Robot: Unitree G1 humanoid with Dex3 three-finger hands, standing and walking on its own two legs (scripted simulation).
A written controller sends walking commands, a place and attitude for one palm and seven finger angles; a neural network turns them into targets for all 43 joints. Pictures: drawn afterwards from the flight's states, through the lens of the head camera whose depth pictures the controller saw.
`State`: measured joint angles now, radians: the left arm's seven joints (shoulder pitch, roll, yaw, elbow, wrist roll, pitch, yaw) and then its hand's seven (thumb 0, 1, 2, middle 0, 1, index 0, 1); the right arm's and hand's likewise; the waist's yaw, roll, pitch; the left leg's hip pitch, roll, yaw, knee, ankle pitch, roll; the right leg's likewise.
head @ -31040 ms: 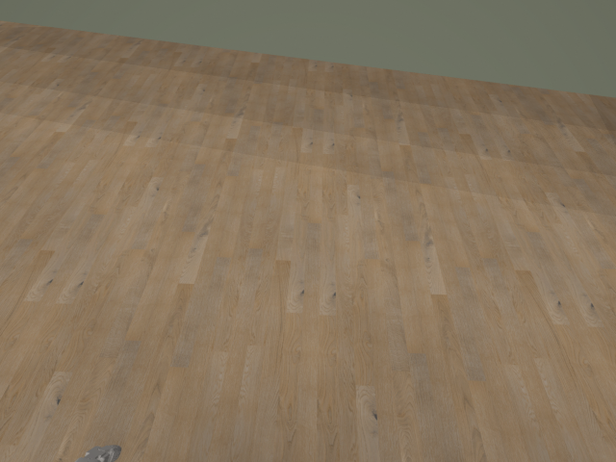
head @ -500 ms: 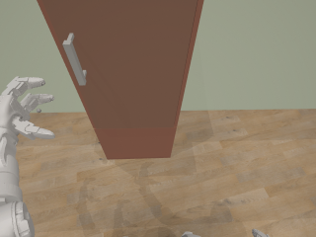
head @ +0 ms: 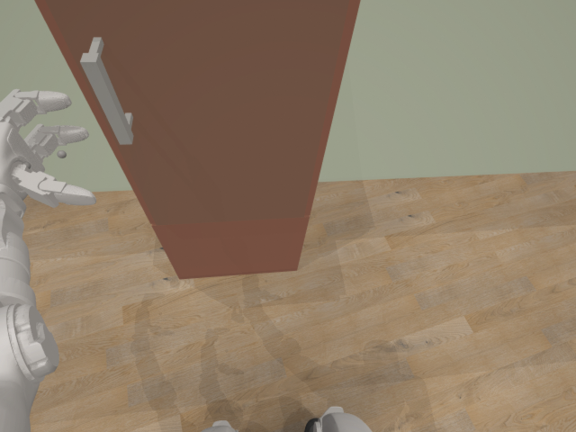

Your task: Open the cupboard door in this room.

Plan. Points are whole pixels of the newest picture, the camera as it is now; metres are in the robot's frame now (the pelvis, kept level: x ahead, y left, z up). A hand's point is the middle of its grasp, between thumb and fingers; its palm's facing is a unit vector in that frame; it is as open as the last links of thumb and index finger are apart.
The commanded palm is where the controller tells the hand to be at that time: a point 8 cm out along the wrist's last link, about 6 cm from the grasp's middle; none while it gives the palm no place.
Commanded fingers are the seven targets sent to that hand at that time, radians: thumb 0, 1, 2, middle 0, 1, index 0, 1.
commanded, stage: move the hooked fingers beside the handle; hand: left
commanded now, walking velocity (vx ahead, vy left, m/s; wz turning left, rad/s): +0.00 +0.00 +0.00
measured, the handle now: (112, 94) +0.57 +0.25 +0.10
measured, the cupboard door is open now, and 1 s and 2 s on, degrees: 0 0 0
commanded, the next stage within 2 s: slide the fingers in behind the handle in 1.30 s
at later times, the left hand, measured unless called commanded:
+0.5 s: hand (65, 113) +0.52 +0.30 +0.11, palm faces +0.07 -1.00 -0.02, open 14.0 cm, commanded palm +0.50 +0.35 +0.10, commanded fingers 0.00 -0.50 0.30 -0.30 -1.20 -0.30 -1.20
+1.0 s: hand (63, 116) +0.52 +0.31 +0.10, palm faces +0.05 -1.00 +0.00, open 14.0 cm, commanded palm +0.50 +0.34 +0.09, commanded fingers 0.00 -0.50 0.30 -0.30 -1.20 -0.30 -1.20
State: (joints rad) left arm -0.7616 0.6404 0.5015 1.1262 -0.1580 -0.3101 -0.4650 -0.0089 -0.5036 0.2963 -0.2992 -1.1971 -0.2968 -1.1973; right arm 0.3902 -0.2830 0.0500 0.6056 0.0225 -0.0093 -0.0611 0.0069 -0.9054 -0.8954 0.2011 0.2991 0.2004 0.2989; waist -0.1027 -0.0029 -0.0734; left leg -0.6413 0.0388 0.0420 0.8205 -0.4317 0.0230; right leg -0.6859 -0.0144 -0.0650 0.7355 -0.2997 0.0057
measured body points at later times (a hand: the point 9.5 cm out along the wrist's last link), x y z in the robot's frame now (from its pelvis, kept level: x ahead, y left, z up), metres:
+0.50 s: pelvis +0.00 +0.00 -0.01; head +0.15 +0.03 +0.42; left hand +0.51 +0.35 +0.12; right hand -0.02 -0.28 -0.10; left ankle -0.02 +0.10 -0.70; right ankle +0.03 -0.13 -0.70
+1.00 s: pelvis +0.02 +0.01 -0.01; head +0.15 +0.05 +0.42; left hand +0.51 +0.36 +0.10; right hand +0.00 -0.26 -0.10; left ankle -0.02 +0.10 -0.70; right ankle +0.03 -0.13 -0.70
